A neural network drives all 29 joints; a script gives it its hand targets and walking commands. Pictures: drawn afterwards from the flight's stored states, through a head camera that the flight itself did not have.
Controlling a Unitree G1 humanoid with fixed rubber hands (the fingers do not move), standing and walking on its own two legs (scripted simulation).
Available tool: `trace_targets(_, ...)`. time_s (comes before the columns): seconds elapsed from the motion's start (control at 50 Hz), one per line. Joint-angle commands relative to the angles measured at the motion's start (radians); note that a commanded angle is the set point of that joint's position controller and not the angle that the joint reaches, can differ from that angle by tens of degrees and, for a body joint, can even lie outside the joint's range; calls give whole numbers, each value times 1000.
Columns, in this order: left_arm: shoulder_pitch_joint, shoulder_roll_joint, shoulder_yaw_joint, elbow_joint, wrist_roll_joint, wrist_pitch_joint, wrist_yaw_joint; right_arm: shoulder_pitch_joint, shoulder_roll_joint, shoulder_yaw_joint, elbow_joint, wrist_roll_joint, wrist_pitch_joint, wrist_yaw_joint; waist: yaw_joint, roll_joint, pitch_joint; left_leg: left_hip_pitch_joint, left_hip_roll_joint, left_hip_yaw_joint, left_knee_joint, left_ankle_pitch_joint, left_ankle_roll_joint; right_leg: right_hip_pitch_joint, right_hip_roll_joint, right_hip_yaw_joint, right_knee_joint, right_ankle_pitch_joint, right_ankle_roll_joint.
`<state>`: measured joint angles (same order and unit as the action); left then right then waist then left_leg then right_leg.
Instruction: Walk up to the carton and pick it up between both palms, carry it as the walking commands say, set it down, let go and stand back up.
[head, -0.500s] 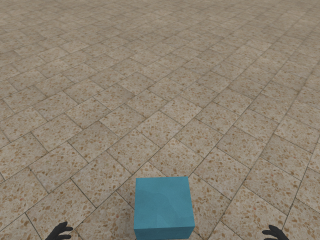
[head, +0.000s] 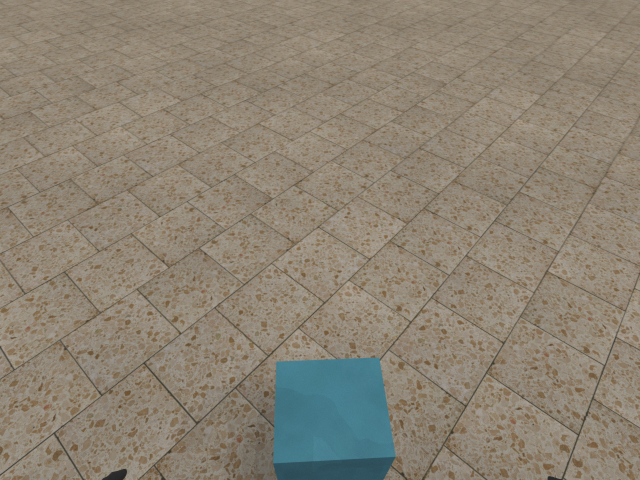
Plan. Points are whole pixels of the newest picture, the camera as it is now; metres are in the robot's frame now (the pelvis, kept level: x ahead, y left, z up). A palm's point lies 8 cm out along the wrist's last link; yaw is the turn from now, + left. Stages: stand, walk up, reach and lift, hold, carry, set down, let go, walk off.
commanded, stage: stand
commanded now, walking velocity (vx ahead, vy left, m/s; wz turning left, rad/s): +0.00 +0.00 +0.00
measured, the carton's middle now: (329, 422) +0.42 -0.01 -0.65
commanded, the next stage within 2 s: none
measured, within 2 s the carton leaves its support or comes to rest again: neither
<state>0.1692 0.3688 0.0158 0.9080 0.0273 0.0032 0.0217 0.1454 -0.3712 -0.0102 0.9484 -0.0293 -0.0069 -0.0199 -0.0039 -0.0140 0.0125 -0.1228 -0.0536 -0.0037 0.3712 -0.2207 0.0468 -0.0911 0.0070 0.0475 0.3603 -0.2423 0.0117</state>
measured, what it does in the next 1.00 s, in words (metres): stands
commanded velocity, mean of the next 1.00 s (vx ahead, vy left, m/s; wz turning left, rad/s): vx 0.00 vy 0.00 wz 0.00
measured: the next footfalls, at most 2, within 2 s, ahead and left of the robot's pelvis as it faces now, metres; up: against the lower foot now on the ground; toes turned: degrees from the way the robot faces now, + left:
none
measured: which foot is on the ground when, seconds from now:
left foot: down 0.00-1.00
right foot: down 0.00-1.00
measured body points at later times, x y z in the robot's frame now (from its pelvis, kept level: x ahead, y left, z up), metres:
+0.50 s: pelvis -0.01 +0.00 +0.00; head -0.01 +0.01 +0.45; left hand +0.08 +0.31 -0.12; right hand +0.09 -0.32 -0.11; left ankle -0.01 +0.09 -0.75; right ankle -0.03 -0.13 -0.75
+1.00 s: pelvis -0.01 +0.00 +0.00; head -0.02 +0.01 +0.45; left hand +0.07 +0.32 -0.12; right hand +0.09 -0.32 -0.11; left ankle -0.01 +0.09 -0.75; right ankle -0.03 -0.13 -0.75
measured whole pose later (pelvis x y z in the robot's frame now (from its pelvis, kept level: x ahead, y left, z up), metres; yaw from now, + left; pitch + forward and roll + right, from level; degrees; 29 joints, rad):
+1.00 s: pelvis -0.01 +0.00 +0.00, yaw +0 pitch -2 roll +0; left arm 0.15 0.39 0.00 1.03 0.02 -0.01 0.02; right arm 0.12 -0.40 0.01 1.05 -0.01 -0.01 -0.01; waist 0.00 -0.01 0.03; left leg -0.11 -0.06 -0.01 0.33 -0.18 0.05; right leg -0.07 0.00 0.04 0.31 -0.20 0.01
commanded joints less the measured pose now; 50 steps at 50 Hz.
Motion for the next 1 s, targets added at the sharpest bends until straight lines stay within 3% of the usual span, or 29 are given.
trace_targets(0.0, -28, 149, 28, -37, -1, -13, 4, -36, -161, -32, -38, 2, -14, -5, 1, 12, -24, 13, 147, -144, -57, 201, -25, -21, -95, 86, -44, 151, -11)
trace_targets(0.98, -40, 181, 10, 84, -11, -20, -2, -59, -195, -15, 58, 17, -18, 1, 7, 13, -9, 22, 156, -159, -92, 181, -17, -10, -111, 89, -90, 131, -25)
